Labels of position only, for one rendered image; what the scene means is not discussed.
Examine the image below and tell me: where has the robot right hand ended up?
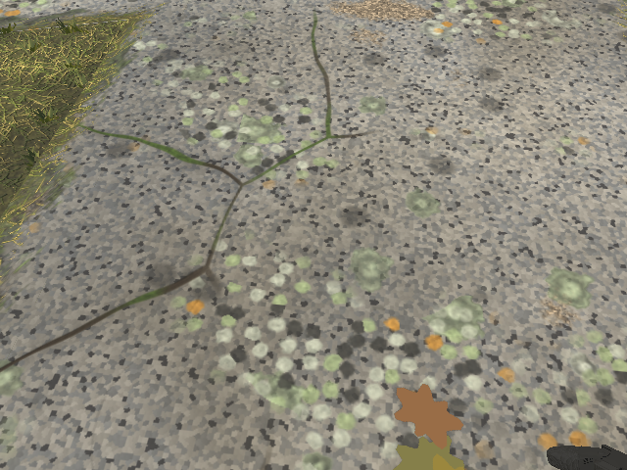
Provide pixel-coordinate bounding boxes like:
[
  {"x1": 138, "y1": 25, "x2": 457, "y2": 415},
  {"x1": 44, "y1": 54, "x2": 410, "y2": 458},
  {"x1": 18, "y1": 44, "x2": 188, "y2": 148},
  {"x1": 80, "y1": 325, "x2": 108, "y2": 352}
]
[{"x1": 547, "y1": 445, "x2": 627, "y2": 470}]

